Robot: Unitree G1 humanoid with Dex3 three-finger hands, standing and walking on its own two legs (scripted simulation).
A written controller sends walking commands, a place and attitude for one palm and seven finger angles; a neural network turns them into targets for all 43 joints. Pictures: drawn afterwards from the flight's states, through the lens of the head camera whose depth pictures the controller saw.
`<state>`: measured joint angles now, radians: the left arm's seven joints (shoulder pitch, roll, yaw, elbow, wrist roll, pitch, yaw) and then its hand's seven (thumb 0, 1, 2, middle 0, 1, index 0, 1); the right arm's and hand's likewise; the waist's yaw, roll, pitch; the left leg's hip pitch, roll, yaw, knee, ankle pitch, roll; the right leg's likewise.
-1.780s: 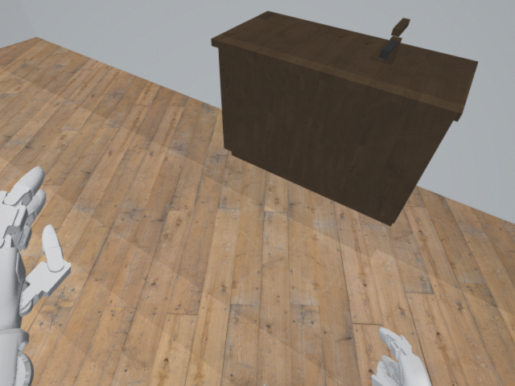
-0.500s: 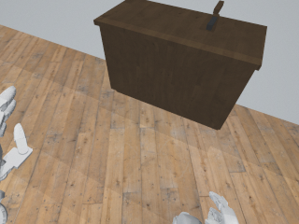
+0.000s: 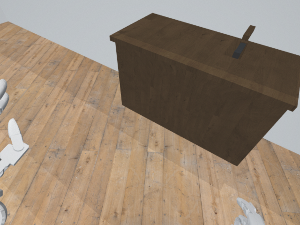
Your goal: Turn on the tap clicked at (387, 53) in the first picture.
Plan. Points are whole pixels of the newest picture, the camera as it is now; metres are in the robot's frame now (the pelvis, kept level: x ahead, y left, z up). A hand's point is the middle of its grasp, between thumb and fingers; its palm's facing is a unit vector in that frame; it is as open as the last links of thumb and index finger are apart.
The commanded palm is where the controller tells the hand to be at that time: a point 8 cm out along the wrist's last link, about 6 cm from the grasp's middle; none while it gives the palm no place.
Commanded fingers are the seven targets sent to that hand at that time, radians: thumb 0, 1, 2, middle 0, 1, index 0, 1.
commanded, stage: turn to face it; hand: left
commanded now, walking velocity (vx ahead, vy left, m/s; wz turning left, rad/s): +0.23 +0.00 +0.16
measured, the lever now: (236, 54) +0.84 -0.35 +0.05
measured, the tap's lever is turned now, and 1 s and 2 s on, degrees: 0 0 0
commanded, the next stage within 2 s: take the last steps up to it in 1.60 s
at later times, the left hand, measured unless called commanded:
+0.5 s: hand (96, 101) +0.34 +0.16 +0.17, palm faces +0.29 -0.85 -0.45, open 7.4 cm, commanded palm +0.29 +0.21 +0.19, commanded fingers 0.00 0.90 0.90 -0.20 -0.30 -0.20 -0.30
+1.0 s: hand (142, 91) +0.38 +0.06 +0.18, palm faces -0.02 -0.88 -0.48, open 7.4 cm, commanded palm +0.34 +0.13 +0.19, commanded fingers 0.00 0.90 0.90 -0.20 -0.30 -0.20 -0.30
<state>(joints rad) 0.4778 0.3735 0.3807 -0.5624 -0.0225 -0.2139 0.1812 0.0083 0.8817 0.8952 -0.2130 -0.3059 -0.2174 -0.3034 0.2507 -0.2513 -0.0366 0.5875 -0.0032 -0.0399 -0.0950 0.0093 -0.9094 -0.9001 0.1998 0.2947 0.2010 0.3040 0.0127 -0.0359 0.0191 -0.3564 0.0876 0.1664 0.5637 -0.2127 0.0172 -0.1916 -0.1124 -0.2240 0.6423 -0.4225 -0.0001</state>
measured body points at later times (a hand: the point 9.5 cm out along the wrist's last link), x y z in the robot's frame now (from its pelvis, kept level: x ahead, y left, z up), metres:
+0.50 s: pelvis +0.09 -0.05 +0.01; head +0.13 -0.08 +0.45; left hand +0.32 +0.20 +0.20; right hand +0.25 -0.30 -0.10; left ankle +0.10 +0.10 -0.66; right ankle +0.14 -0.13 -0.72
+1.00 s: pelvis +0.08 -0.05 +0.00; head +0.11 -0.09 +0.44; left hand +0.38 +0.10 +0.20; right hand +0.14 -0.30 -0.11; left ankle +0.14 +0.10 -0.70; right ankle +0.08 -0.15 -0.72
